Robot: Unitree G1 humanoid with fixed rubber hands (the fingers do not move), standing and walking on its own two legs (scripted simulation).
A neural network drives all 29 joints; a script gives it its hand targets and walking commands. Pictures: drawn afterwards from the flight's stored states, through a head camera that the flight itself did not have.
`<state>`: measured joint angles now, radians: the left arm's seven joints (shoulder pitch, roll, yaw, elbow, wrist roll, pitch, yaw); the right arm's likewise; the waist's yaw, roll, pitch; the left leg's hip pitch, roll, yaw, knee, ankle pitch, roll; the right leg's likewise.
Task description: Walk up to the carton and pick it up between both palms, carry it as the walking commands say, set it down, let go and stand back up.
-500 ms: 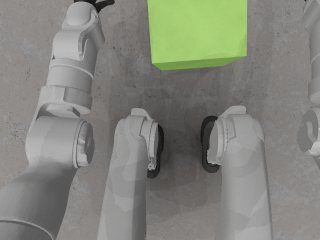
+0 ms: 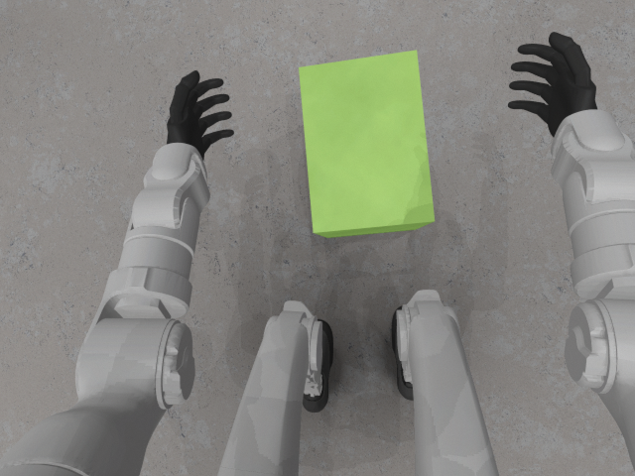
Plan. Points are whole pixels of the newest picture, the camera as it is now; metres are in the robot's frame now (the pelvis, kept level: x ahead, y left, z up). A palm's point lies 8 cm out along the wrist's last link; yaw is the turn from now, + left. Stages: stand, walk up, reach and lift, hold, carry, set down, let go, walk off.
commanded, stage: set down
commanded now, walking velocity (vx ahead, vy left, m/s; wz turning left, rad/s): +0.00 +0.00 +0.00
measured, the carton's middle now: (364, 159) +0.52 -0.05 -0.44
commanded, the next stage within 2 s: let go in 0.40 s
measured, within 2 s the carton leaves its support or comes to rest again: neither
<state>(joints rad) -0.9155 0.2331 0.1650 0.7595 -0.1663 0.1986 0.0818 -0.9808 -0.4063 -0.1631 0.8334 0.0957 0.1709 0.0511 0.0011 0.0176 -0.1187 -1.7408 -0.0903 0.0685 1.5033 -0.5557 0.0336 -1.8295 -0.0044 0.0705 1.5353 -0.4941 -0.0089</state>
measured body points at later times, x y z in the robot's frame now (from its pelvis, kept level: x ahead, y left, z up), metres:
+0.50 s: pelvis +0.03 +0.00 +0.10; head +0.29 -0.05 +0.46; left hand +0.49 +0.16 -0.01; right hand +0.46 -0.26 -0.01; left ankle +0.05 +0.10 -0.53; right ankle +0.07 -0.11 -0.53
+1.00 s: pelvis +0.06 +0.00 +0.17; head +0.17 -0.03 +0.61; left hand +0.32 +0.20 +0.09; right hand +0.28 -0.27 +0.08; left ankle +0.05 +0.10 -0.53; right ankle +0.07 -0.11 -0.53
